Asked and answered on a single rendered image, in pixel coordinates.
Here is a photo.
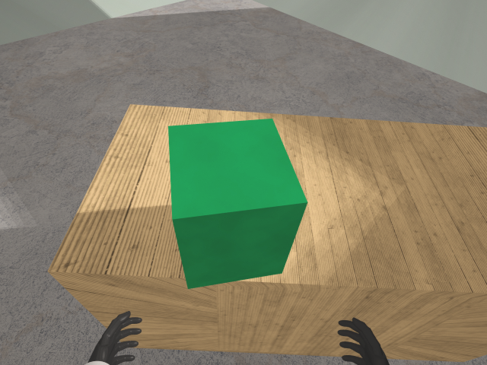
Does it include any carton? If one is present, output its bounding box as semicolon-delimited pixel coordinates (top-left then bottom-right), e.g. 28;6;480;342
168;119;307;289

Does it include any pedestal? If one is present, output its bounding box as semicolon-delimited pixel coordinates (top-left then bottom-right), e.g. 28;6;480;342
48;104;487;362

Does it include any robot left hand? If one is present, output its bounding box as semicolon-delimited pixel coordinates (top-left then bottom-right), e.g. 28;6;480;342
88;311;142;365

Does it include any robot right hand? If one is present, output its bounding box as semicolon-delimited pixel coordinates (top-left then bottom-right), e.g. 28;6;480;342
338;318;389;365

